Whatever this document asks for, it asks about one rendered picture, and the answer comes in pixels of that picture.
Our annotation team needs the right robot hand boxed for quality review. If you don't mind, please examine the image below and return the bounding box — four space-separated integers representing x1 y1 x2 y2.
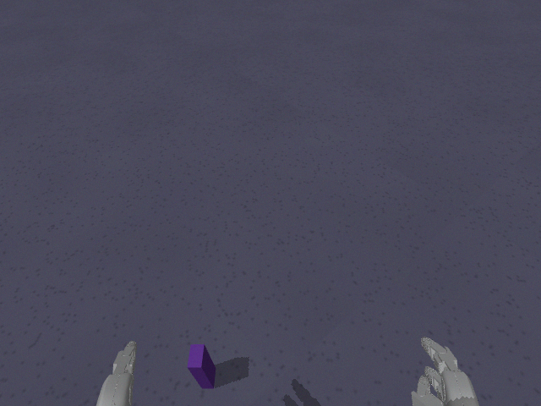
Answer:
412 337 479 406

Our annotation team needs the left robot hand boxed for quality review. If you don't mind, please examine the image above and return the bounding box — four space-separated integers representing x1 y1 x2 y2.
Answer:
96 341 137 406

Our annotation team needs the carton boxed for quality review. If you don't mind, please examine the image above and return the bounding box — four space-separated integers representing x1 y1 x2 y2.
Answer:
187 344 216 388

